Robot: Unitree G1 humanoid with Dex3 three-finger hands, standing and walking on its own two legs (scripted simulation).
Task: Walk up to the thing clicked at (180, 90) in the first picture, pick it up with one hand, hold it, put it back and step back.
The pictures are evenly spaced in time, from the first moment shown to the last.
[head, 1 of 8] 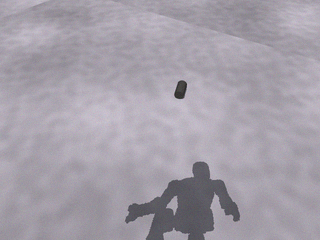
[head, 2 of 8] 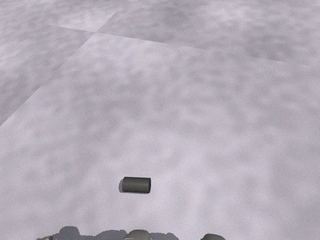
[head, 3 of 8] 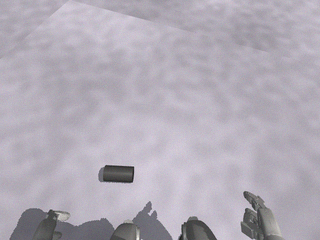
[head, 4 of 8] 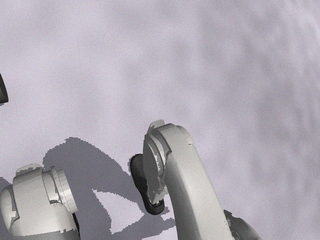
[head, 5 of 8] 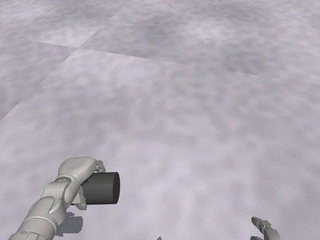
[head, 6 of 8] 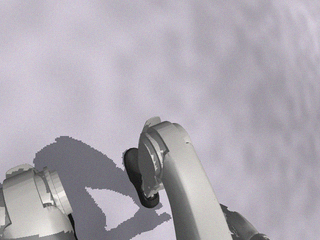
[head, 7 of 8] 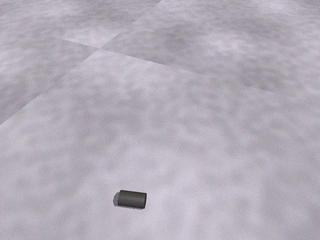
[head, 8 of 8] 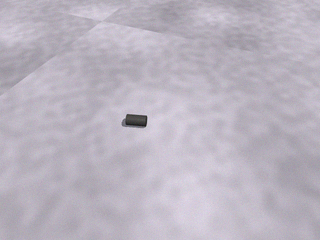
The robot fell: no
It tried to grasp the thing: yes
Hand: left
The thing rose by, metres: 0.65
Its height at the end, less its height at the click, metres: +0.00
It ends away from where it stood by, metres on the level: 0.00
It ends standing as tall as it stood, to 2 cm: yes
